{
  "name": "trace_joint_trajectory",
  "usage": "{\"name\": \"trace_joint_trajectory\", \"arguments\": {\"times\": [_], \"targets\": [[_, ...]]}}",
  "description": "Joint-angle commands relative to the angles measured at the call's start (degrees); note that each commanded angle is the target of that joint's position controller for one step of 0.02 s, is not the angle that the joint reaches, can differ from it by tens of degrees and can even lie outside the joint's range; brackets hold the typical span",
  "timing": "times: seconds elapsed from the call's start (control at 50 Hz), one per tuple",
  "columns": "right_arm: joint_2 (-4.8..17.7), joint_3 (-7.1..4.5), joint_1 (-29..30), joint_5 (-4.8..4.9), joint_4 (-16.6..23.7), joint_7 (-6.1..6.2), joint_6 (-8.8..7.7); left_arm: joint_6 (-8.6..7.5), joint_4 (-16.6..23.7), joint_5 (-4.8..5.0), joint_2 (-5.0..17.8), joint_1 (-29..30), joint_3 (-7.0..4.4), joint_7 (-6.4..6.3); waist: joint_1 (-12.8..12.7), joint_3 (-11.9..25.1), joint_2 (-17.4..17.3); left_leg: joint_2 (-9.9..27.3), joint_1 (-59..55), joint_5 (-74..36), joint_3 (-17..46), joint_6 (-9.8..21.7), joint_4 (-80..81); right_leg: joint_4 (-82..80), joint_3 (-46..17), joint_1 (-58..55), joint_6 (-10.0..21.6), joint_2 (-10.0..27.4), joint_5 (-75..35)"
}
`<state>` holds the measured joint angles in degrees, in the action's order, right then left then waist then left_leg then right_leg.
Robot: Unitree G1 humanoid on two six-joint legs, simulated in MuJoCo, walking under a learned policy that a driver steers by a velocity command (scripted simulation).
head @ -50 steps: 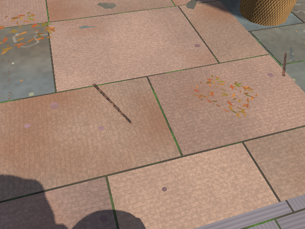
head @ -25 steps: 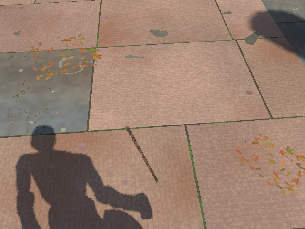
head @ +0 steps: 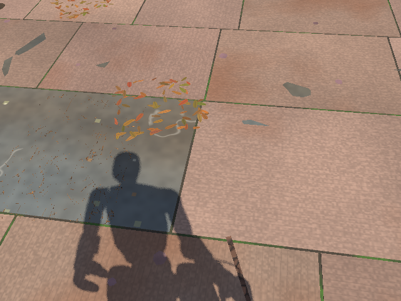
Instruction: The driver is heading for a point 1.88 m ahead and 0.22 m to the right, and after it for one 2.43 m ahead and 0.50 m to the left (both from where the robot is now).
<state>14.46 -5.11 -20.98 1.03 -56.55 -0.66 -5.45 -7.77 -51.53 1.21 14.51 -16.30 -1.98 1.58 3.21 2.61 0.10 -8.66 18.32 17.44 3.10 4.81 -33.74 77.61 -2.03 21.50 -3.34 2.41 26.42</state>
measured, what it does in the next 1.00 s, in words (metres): walks ahead: right foot, then left foot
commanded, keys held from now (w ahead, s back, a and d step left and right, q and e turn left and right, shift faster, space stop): w+q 0.32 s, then w+e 0.68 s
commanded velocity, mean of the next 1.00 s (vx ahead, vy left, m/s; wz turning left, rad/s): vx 0.50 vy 0.00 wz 0.05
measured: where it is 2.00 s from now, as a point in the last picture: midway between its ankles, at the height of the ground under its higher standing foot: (236, 171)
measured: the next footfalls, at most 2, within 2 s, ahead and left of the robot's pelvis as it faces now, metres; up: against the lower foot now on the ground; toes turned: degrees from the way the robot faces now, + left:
right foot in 0.24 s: +0.35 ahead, -0.14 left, +0.00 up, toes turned +15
left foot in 0.64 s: +0.44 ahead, +0.15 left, +0.00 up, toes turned +10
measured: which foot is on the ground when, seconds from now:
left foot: down 0.00-0.24, up 0.26-0.62, down 0.64-1.00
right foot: up 0.00-0.22, down 0.24-0.64, up 0.66-1.00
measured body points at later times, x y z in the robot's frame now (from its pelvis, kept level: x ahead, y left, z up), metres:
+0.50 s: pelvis +0.28 -0.04 +0.02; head +0.30 -0.03 +0.47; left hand +0.22 +0.24 -0.11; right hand +0.53 -0.24 -0.07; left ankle +0.31 +0.12 -0.67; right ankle +0.31 -0.15 -0.72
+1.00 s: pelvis +0.50 +0.02 +0.02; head +0.53 +0.02 +0.46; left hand +0.70 +0.27 -0.08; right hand +0.53 -0.27 -0.11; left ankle +0.40 +0.14 -0.72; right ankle +0.67 -0.13 -0.67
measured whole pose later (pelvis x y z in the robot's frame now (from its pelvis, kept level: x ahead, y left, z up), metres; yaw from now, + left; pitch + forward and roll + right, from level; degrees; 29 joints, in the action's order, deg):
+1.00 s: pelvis +0.50 +0.02 +0.02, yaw +0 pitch +3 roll +2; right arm 15.0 -5.2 -20.7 0.1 -46.8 1.0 -4.7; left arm -1.9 -42.0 1.1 16.2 -5.4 -4.0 2.2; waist 4.2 0.3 2.7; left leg 1.0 0.4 16.6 -10.6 -1.4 -14.9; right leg 44.6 -1.7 40.9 0.3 5.6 1.6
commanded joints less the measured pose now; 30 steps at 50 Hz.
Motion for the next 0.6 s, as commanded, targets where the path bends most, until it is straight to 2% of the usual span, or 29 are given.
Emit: {"name": "trace_joint_trajectory", "arguments": {"times": [0.02,0.04,0.06,0.08,0.1,0.12,0.16,0.2,0.22,0.24,0.26,0.28,0.3,0.32,0.34,0.36,0.38,0.4,0.46,0.48,0.54,0.6], "targets": [[4.7,0.22,9.7,0.98,9.1,0.41,0.50,-3.11,11.1,0.89,5.7,7.4,-1.44,-2.30,-7.2,-2.9,2.2,18.2,-5.4,-24.4,27.0,15.1,18.7,-4.3,-4.0,19.1,2.1,1.8,-3.3],[4.9,0.51,12.9,0.43,11.1,0.76,1.01,-2.43,11.2,0.35,6.3,6.4,-1.71,-2.21,-8.9,-4.9,1.2,17.0,3.0,-22.8,23.1,13.2,20.6,-13.3,-2.7,14.4,1.9,2.9,-3.2],[5.9,0.39,13.1,-0.16,12.0,1.43,1.18,-2.05,12.0,-0.58,5.0,9.0,-1.08,-2.04,-8.4,-6.6,1.4,14.2,10.6,-24.5,18.5,11.4,21.5,-22.5,0.3,9.2,1.4,2.5,-7.1],[8.0,-0.34,9.5,-0.09,11.6,2.11,1.35,-1.70,12.6,-1.58,2.7,12.2,-0.27,-2.01,-6.3,-6.0,0.8,10.6,14.4,-24.0,14.3,9.7,21.1,-31.9,2.7,2.6,1.2,0.6,-14.0],[8.9,-0.86,4.1,0.17,10.5,2.62,1.61,-1.31,13.0,-1.53,2.0,14.8,-0.13,-2.07,-3.8,-3.6,-1.2,8.7,13.7,-20.2,13.3,8.6,20.1,-37.0,3.4,-1.9,0.2,-1.9,-22.1],[9.4,-1.10,0.4,0.46,9.7,2.80,1.84,-0.80,13.5,-0.62,2.8,15.4,-0.44,-2.24,-2.7,-1.7,-3.2,8.7,11.9,-16.2,14.1,7.6,19.4,-40.4,3.1,-4.9,-0.6,-3.6,-28.1],[8.6,-1.19,-2.5,1.25,9.3,3.01,2.18,0.30,14.4,0.69,5.2,16.6,-1.36,-2.82,-2.2,-1.3,-5.6,9.7,6.9,-9.3,17.7,5.6,17.2,-46.1,0.6,-7.0,-1.2,-4.1,-30.5],[6.8,-1.17,-2.0,1.21,10.3,3.17,2.32,0.56,14.0,0.52,7.3,14.6,-2.56,-3.25,-4.3,-0.2,-6.0,9.8,2.0,-9.9,19.6,3.5,10.4,-48.3,-0.9,-9.6,0.3,-3.6,-26.6],[5.7,-0.99,-0.8,0.86,11.4,3.08,2.29,0.38,12.8,0.08,8.3,9.6,-3.36,-3.26,-7.1,2.1,-6.4,8.6,0.4,-14.9,18.4,1.8,3.2,-49.0,-0.8,-13.7,1.9,-2.7,-24.3],[2.6,-0.11,0.5,0.28,13.2,2.78,2.19,0.00,11.3,-1.01,10.6,1.2,-4.10,-3.08,-10.8,8.4,-3.3,6.4,3.9,-12.7,15.2,-0.2,-11.1,-47.9,-6.8,-24.5,5.1,4.1,-20.3],[-3.1,1.22,-8.2,0.13,14.6,2.55,1.63,0.43,10.5,-2.32,15.6,-4.5,-4.95,-2.92,-7.3,16.9,14.5,0.2,16.4,12.1,8.6,-3.2,-30.8,-53.9,-31.2,-40.3,13.7,19.1,-16.2],[0.8,1.21,-11.3,1.70,14.9,2.11,1.40,0.58,9.4,-1.48,14.8,-5.0,-5.06,-2.29,-6.0,18.4,23.4,4.5,27.7,16.0,7.5,-3.4,-43.5,-59.9,-51.9,-42.4,19.2,25.0,2.4],[4.6,0.29,-6.1,1.83,14.8,2.13,1.77,0.80,11.0,-1.21,9.1,-0.8,-3.98,-2.46,-7.5,10.0,13.9,7.7,31.8,10.1,6.7,-3.7,-48.6,-61.8,-44.7,-35.4,17.5,22.0,9.2],[6.0,-0.08,0.3,0.99,16.5,2.07,2.10,1.26,11.1,-1.21,6.9,2.9,-3.31,-2.61,-7.5,4.1,7.7,9.9,31.0,4.8,4.1,-3.5,-48.4,-61.8,-33.5,-26.7,15.1,19.3,3.9],[5.6,-0.15,4.0,-0.05,17.3,2.02,2.19,1.47,10.1,-1.88,6.1,4.6,-2.91,-2.22,-6.6,0.9,4.0,11.3,27.3,2.2,3.5,-3.0,-45.3,-62.4,-26.4,-18.2,14.4,15.5,-4.1],[4.6,-0.28,4.5,-0.43,17.8,1.75,2.29,1.49,9.0,-2.51,5.2,5.4,-2.54,-1.81,-4.8,-0.8,4.1,12.5,23.7,1.4,4.1,-2.5,-41.6,-63.1,-21.3,-12.6,14.1,12.8,-9.8],[3.4,-0.08,4.1,-0.23,18.3,1.54,2.33,1.44,8.1,-2.41,4.5,5.6,-2.36,-1.44,-3.5,-1.4,5.2,13.1,20.9,1.8,3.4,-2.3,-38.3,-64.2,-17.9,-9.5,14.2,10.9,-13.0],[2.3,0.24,3.9,-0.24,18.6,1.41,2.30,1.35,7.4,-1.78,4.3,5.3,-2.34,-1.15,-2.8,-1.2,5.6,13.4,19.6,2.5,2.0,-2.5,-34.5,-65.0,-16.0,-8.5,15.1,9.9,-15.9],[0.5,1.56,9.6,-1.25,20.9,1.03,1.40,1.68,6.7,-0.40,7.6,5.0,-3.39,-1.16,-3.2,-0.6,4.0,13.5,15.0,-1.0,-0.7,-3.5,-17.3,-65.8,-11.5,-6.2,16.9,9.2,-24.5],[0.4,1.86,11.3,-1.17,21.2,0.74,1.06,2.03,6.6,-0.02,8.8,4.9,-3.77,-1.26,-3.6,-0.2,4.2,12.6,11.5,-3.9,-1.3,-4.0,-12.1,-65.6,-9.9,-4.7,16.7,8.5,-24.8],[2.5,1.74,15.4,-0.02,22.4,0.15,0.66,2.71,5.5,0.84,11.0,1.3,-4.39,-1.27,-4.9,0.2,5.2,10.3,5.9,-9.9,-1.7,-5.2,-3.4,-64.6,-10.7,-4.6,16.2,9.5,-23.0],[4.4,0.97,15.5,0.14,22.6,0.27,0.29,3.29,4.4,1.35,10.4,-1.2,-4.16,-1.35,-3.7,0.1,4.4,9.1,-2.5,-12.5,-2.2,-4.1,5.0,-60.6,-12.4,-3.8,13.6,8.8,-16.2]]}}
Keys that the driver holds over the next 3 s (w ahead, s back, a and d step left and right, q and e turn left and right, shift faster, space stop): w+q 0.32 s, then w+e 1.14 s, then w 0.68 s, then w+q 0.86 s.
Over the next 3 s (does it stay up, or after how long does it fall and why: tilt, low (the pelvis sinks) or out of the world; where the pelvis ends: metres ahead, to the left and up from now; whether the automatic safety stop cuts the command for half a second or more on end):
stays up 1.54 -0.27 0.02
